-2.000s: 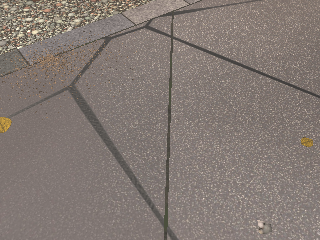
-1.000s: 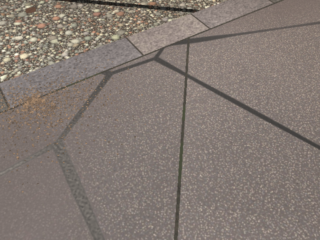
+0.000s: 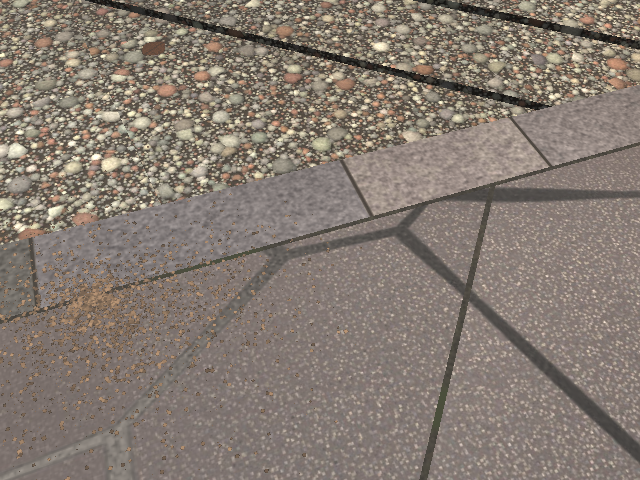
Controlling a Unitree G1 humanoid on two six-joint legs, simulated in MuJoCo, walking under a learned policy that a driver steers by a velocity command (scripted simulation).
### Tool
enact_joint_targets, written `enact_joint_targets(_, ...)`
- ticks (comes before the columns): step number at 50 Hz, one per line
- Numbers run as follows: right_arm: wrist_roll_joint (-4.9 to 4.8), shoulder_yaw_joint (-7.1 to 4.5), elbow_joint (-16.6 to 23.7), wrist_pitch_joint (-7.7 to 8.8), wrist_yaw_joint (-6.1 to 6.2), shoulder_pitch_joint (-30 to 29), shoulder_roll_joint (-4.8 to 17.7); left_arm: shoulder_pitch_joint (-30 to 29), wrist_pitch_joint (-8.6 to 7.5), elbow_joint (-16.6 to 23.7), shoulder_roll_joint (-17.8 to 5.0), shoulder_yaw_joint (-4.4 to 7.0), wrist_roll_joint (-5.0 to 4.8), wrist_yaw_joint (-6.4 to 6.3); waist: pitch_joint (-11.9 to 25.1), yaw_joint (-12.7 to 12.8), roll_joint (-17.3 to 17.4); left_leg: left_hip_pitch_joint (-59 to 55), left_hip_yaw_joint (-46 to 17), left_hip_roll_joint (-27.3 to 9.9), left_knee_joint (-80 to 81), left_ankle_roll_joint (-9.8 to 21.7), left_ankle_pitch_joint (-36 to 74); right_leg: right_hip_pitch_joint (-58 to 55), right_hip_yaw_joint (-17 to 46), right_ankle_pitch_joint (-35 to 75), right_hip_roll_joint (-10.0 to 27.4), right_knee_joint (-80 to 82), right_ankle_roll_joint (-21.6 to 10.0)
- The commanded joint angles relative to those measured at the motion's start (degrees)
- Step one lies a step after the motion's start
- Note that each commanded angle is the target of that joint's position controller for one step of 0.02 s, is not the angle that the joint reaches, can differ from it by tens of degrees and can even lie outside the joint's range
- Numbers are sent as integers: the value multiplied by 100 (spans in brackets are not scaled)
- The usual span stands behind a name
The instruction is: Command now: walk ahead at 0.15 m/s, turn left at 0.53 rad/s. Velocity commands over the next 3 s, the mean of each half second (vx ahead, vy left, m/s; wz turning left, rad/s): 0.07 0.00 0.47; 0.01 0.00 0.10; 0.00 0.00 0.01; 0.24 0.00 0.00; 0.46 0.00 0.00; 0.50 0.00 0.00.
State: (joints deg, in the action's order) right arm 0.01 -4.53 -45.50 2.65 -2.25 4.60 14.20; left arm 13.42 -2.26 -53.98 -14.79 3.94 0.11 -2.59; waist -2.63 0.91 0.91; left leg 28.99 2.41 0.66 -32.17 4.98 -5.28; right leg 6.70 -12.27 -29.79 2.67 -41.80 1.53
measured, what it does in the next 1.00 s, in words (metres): steps on the spot, turning left: right foot, then left foot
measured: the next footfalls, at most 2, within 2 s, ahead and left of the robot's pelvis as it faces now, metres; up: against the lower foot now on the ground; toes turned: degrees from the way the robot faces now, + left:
right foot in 0.48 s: +0.18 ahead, -0.14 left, +0.00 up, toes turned +17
left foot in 0.78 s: +0.08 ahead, +0.10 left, +0.00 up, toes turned +13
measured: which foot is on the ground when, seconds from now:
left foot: down 0.00-0.48, up 0.50-0.76, down 0.78-1.00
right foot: up 0.00-0.46, down 0.48-1.00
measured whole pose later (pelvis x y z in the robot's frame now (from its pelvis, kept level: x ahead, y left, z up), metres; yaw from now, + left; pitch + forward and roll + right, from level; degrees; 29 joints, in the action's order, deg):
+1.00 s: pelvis +0.09 -0.02 +0.02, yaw +16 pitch -1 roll +0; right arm 0.7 -2.4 -46.0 -0.5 1.0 11.7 12.7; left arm 10.4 -0.7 -50.7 -14.0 2.0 0.7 -0.9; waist -1.3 1.2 -0.7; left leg 11.8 -3.0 0.5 -30.9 -0.4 -18.1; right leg 14.0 1.8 -15.2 1.4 -30.2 2.2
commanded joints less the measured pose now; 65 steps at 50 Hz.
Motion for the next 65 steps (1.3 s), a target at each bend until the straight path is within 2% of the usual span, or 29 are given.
enact_joint_targets(1,90,-374,277,-23,113,1451,1553,610,-225,566,-480,-11,68,187,2986,-370,929,-4511,-3895,-2255,545,2139,4120,2874,1701,-1262,-598,-4208,173)
enact_joint_targets(2,57,-314,427,-22,104,1089,1271,-27,-236,720,-691,55,-143,203,2350,-458,420,-3956,-3316,-1920,843,1839,3016,3249,1799,-649,-364,-4113,55)
enact_joint_targets(3,-65,-258,484,-42,132,664,1043,-294,-182,768,-699,66,-128,138,1616,-311,-22,-3145,-2779,-1626,1055,1477,2116,3370,1704,-99,-144,-3661,46)
enact_joint_targets(4,-102,-203,553,-75,165,403,880,-372,-92,730,-762,106,-26,49,1196,-178,-195,-2337,-2490,-1425,1244,1262,1544,3166,1699,206,29,-3230,64)
enact_joint_targets(5,-56,-194,590,-102,193,292,847,-344,6,783,-820,148,23,2,1033,-22,-39,-1733,-2382,-1272,1377,1170,1176,2797,1733,379,90,-2882,53)
enact_joint_targets(7,53,-219,662,-122,232,272,937,-234,104,825,-692,148,57,-40,990,87,269,-1253,-2173,-1022,1475,1098,1251,2439,1646,609,-24,-2416,79)
enact_joint_targets(10,4,-279,723,-156,334,433,1111,-320,136,890,-590,119,71,-103,1160,22,373,-1348,-2181,-935,1395,1033,1213,2517,1693,865,-132,-1710,217)
enact_joint_targets(14,-45,-273,860,-289,435,373,1112,-656,177,1042,-617,118,38,-110,1079,-106,550,-1289,-2488,-759,1466,798,-514,2546,1827,1268,-207,-1000,315)
enact_joint_targets(17,14,-230,900,-349,465,378,1032,-682,127,1075,-616,97,12,-66,1020,-192,727,-1280,-2552,-771,1406,747,-781,2294,1770,1316,-182,-534,320)
enact_joint_targets(20,58,-164,904,-395,443,464,943,-626,43,1108,-623,77,-16,14,1039,-247,812,-1399,-2692,-849,1170,743,-230,1834,1653,1101,-211,15,229)
enact_joint_targets(23,-14,-57,893,-448,439,486,804,-243,-41,1016,-590,70,10,141,966,27,691,-1271,-2583,-607,735,436,160,764,1476,2040,-220,1736,-63)
enact_joint_targets(24,4,-13,878,-438,445,700,666,-155,-49,1040,-907,126,126,153,940,-59,185,-888,-2256,-287,228,121,-427,293,2060,2513,467,2045,-320)
enact_joint_targets(25,15,1,931,-382,413,1002,539,-413,-6,1123,-1383,213,222,126,754,-482,-1216,-157,-1262,583,-596,-220,-1911,111,3133,3760,1421,2185,-993)
enact_joint_targets(26,67,-86,1036,-300,400,619,885,-350,-3,1137,-1045,147,309,125,747,-158,-1637,-22,-1035,545,-1410,-469,-2799,499,3865,3978,2009,2416,-1718)
enact_joint_targets(27,20,-192,1019,-281,394,443,1164,-394,-24,1191,-955,125,249,113,710,-48,-1274,59,-1110,451,-2205,-587,-2809,455,3737,3958,1891,2374,-1800)
enact_joint_targets(28,-17,-216,910,-319,402,493,1098,-476,-24,1190,-971,141,149,94,678,-86,-990,201,-1097,442,-2658,-691,-2638,333,3367,4010,1618,2246,-1611)
enact_joint_targets(30,4,-155,762,-433,421,660,782,-601,-7,1187,-820,86,15,81,624,-160,-815,216,-1103,297,-2921,-868,-2324,234,2857,4267,1305,2093,-1352)
enact_joint_targets(32,-18,-28,725,-457,398,668,427,-664,65,1136,-674,38,23,107,632,-197,-936,-227,-688,162,-2065,-962,-2098,307,2301,4348,891,2035,-1171)
enact_joint_targets(34,-36,67,768,-431,375,377,242,-476,130,1047,-664,36,37,121,710,22,-1211,-768,-434,65,-1007,-979,-1974,217,2150,4375,761,1948,-1153)
enact_joint_targets(36,-92,25,701,-429,366,423,383,-343,167,976,-785,50,-1,131,727,32,-1277,-1219,-306,81,18,-919,-1423,132,2265,4241,809,1843,-1200)
enact_joint_targets(38,-38,-8,568,-426,364,580,535,-186,135,888,-759,22,-76,151,638,-44,-1082,-1972,-365,43,1261,-697,-188,396,2291,3726,717,1813,-946)
enact_joint_targets(39,20,-40,600,-433,399,630,763,-94,66,866,-692,-20,-14,183,771,-4,-774,-2521,-753,-314,1150,-542,458,740,2254,3196,647,1774,-666)
enact_joint_targets(40,57,-111,593,-457,440,701,1120,36,-29,886,-621,-44,119,257,885,208,-15,-2836,-1093,-745,668,-292,1489,1080,1859,2571,268,1516,-408)
enact_joint_targets(41,66,-63,473,-452,380,613,857,11,-65,838,-408,-96,119,273,935,235,597,-2240,-1069,-715,669,-66,552,723,1465,1906,-12,1602,-147)
enact_joint_targets(42,76,-5,523,-419,320,493,586,-320,-52,813,-582,-74,119,264,644,52,369,-1916,-1040,-551,788,-96,-50,651,1407,1893,-57,1501,1)
enact_joint_targets(43,113,19,458,-382,311,509,532,-471,-23,814,-582,-61,96,243,518,14,294,-1745,-1010,-497,844,-184,-296,645,1382,1982,-64,1460,17)
enact_joint_targets(45,92,21,394,-290,310,522,601,-426,69,759,-569,-57,72,181,282,35,327,-1518,-954,-423,853,-285,-312,630,1410,2163,-50,1431,-19)
enact_joint_targets(54,53,93,43,-183,367,704,504,-288,142,337,-505,-31,41,97,144,30,76,-1390,-894,-333,849,-322,-527,485,1413,2193,-57,1482,22)
enact_joint_targets(65,29,142,-471,-169,388,849,406,-126,172,-158,-489,-28,13,28,134,6,-44,-1498,-726,-206,845,-343,-426,438,1394,2271,-64,1550,22)
Over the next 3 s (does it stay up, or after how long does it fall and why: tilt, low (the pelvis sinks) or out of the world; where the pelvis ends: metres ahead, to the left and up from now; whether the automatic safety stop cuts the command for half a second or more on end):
stays up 0.77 0.12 0.03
